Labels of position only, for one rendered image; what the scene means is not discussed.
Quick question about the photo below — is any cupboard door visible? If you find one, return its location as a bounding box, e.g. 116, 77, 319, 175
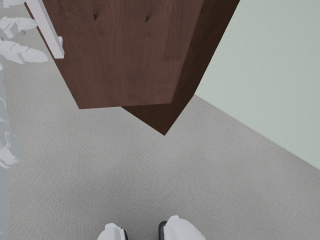
24, 0, 204, 109

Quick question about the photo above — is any left robot hand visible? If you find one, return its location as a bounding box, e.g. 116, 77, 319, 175
0, 0, 49, 64

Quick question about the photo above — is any left robot upper arm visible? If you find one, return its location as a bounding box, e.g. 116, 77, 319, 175
0, 120, 24, 240

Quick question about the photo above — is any handle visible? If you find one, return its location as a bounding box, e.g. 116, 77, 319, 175
25, 0, 65, 59

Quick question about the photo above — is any robot right thigh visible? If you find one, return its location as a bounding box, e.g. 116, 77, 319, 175
163, 219, 206, 240

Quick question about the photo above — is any robot left forearm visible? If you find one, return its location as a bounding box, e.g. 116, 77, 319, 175
0, 59, 10, 127

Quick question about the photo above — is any right robot shin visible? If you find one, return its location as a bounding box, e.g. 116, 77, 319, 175
164, 215, 179, 240

